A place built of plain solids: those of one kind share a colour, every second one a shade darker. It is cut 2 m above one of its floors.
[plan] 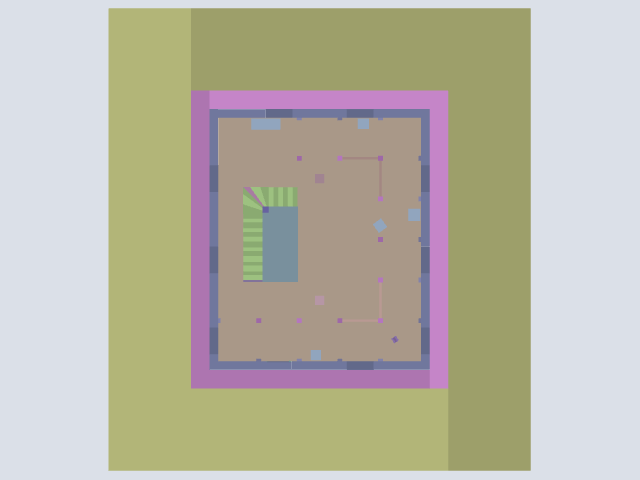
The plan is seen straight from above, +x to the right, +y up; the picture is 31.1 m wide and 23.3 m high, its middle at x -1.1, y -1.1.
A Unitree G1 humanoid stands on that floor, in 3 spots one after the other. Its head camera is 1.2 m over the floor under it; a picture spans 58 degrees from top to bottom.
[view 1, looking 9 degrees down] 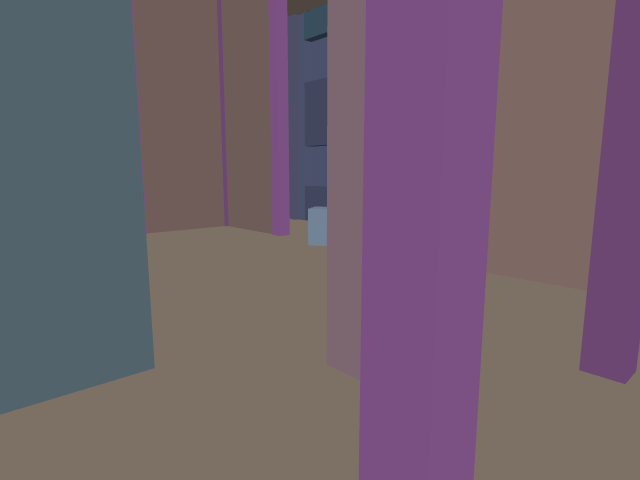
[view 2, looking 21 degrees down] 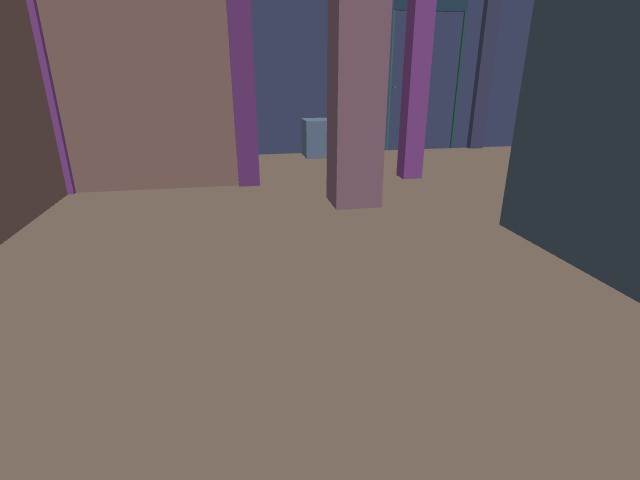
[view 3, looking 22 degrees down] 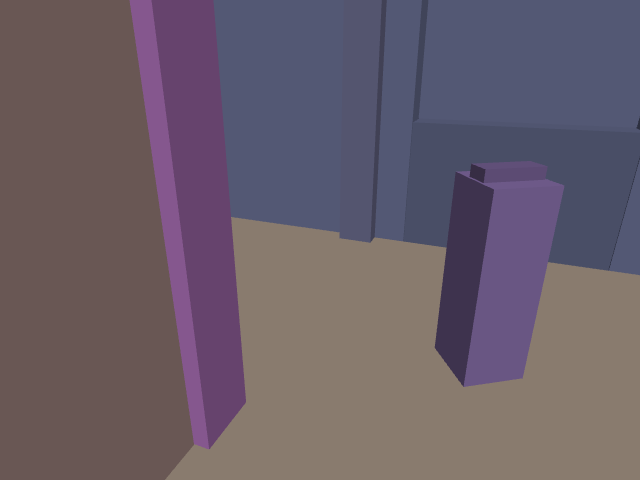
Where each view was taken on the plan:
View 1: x -3.09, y -5.68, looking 48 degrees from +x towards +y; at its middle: chest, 7.06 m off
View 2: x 0.00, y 0.00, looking -101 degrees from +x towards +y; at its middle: floor_storey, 3.35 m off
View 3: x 0.85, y -5.88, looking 22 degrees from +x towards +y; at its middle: floor_storey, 3.20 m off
